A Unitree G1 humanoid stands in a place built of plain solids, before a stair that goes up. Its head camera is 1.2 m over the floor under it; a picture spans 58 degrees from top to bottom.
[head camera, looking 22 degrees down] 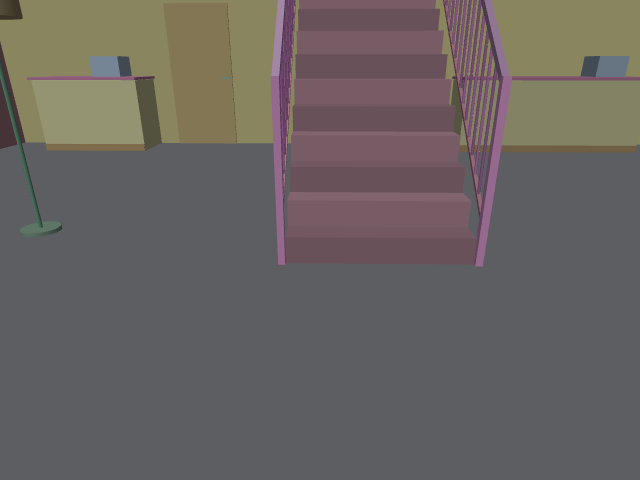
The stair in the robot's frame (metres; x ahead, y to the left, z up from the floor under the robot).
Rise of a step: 0.18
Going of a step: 0.20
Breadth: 1.22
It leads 1 degrees to the right of straight ahead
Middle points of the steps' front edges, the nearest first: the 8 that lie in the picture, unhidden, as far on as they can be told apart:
2.55 -0.39 0.18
2.76 -0.39 0.37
2.96 -0.39 0.55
3.16 -0.40 0.73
3.37 -0.40 0.92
3.57 -0.41 1.10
3.77 -0.41 1.28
3.97 -0.41 1.46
